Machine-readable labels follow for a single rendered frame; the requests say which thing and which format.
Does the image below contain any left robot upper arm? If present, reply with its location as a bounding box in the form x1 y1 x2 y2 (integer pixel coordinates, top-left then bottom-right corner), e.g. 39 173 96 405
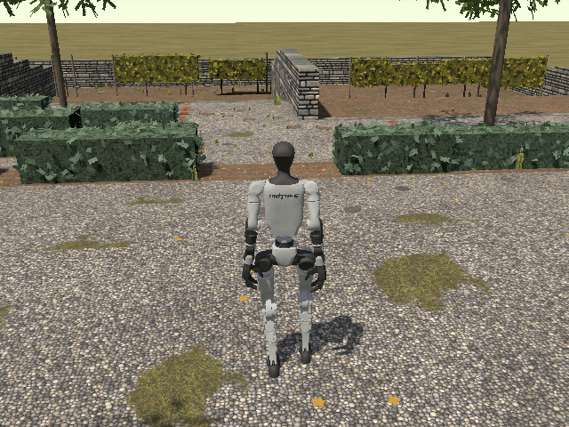
247 180 265 230

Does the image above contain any right robot upper arm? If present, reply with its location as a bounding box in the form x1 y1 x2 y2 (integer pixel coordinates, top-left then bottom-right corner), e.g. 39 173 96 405
302 180 320 231

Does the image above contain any right robot forearm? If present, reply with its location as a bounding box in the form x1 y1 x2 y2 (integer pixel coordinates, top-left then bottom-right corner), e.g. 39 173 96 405
310 218 325 267

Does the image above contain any robot left shin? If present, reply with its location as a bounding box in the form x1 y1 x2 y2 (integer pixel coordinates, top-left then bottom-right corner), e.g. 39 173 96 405
262 303 277 366

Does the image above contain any right robot hand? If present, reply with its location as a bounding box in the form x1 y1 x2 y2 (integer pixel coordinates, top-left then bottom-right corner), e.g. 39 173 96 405
305 265 326 293

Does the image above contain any robot right shin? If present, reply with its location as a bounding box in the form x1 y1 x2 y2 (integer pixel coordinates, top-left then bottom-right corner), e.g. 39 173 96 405
300 294 312 351

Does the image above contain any left robot forearm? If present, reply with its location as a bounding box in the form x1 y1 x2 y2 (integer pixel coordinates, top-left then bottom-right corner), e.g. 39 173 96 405
243 218 258 265

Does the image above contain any left robot hand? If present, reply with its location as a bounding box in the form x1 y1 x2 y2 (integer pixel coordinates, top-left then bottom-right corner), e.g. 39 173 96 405
242 264 263 290

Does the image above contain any robot shin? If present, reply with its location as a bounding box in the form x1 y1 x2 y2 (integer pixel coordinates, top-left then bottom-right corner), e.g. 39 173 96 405
262 303 277 366
300 294 312 351

